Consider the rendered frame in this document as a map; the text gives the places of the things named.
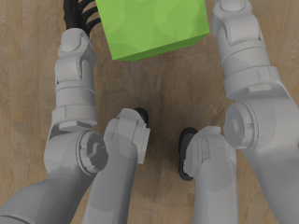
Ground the robot left upper arm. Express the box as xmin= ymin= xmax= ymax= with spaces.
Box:
xmin=0 ymin=130 xmax=108 ymax=224

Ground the left robot shin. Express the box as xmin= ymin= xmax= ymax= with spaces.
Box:
xmin=103 ymin=108 xmax=145 ymax=142

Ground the robot right forearm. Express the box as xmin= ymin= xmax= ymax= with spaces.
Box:
xmin=210 ymin=0 xmax=299 ymax=110

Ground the robot right upper arm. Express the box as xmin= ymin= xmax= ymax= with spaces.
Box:
xmin=222 ymin=96 xmax=299 ymax=224

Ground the robot right thigh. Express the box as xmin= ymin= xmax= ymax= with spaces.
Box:
xmin=187 ymin=133 xmax=239 ymax=224

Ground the carton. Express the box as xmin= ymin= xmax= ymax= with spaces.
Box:
xmin=95 ymin=0 xmax=210 ymax=62

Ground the robot left hand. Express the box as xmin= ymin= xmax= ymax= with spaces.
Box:
xmin=63 ymin=0 xmax=101 ymax=38

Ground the robot left forearm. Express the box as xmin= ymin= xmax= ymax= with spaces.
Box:
xmin=44 ymin=28 xmax=98 ymax=155

